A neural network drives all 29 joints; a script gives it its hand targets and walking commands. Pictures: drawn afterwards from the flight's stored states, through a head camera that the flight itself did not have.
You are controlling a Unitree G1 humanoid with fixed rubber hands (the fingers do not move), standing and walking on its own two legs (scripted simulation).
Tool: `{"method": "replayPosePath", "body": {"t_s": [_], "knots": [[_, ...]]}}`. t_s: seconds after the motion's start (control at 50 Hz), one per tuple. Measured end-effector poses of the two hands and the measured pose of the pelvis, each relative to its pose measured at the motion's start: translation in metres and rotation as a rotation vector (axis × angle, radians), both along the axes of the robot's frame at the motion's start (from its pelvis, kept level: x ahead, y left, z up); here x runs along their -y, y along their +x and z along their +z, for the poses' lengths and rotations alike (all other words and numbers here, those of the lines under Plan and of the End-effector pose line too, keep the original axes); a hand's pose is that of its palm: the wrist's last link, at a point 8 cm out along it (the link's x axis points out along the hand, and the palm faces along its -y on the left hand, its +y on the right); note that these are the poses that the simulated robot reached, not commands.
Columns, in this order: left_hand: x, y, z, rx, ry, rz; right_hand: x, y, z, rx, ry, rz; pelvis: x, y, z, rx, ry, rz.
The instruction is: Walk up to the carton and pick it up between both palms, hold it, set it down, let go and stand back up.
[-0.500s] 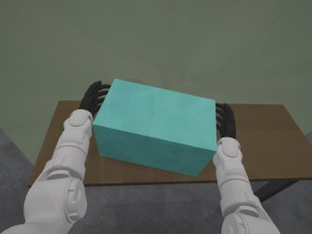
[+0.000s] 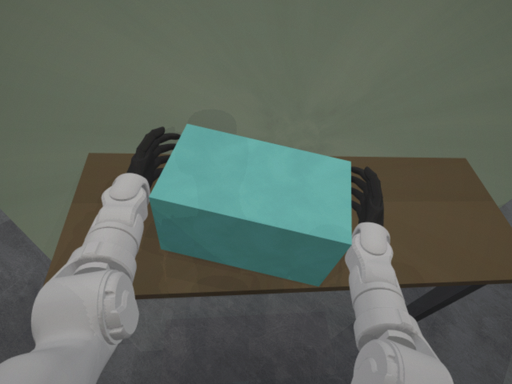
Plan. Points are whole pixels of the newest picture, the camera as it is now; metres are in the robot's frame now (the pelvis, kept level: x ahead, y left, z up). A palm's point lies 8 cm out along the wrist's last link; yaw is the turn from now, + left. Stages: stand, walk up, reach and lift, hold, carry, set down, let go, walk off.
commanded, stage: set down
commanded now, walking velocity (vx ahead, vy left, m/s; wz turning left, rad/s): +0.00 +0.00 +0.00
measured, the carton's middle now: (253, 206) +0.41 -0.01 +0.03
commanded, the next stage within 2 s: none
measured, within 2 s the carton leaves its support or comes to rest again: rests again in 0.46 s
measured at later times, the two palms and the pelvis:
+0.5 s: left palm (146, 182) +0.45 +0.17 +0.04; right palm (360, 225) +0.37 -0.19 +0.03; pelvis +0.00 +0.00 +0.00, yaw +1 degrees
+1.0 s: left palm (144, 190) +0.44 +0.17 +0.03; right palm (359, 226) +0.37 -0.19 +0.03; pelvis -0.01 +0.00 -0.01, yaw +0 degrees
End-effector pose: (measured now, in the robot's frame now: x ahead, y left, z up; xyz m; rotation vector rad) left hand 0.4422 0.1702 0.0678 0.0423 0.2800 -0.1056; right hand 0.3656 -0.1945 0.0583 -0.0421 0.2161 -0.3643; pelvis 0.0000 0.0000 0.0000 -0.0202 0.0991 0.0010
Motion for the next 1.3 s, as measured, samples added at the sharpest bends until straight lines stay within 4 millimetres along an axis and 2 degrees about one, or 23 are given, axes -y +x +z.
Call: {"method": "replayPosePath", "body": {"t_s": [0.26,0.48,0.8,1.3], "knots": [[0.001,0.008,-0.014,-0.007,0.027,-0.006,0.001,0.006,-0.019,-0.009,0.02,-0.003,0.001,0.006,-0.002,-0.055,-0.006,-0.001],[0.0,0.006,-0.027,-0.01,0.022,-0.005,0.0,0.005,-0.032,-0.015,0.017,0.0,0.004,0.004,-0.003,-0.093,-0.006,0.01],[-0.003,-0.002,-0.038,0.001,0.008,0.009,-0.002,0.003,-0.032,-0.002,0.011,0.013,0.004,-0.009,-0.005,-0.137,-0.01,0.012],[-0.004,-0.003,-0.041,0.013,-0.002,0.008,-0.003,0.002,-0.033,0.01,0.008,0.011,0.002,-0.014,-0.006,-0.145,-0.01,0.005]]}}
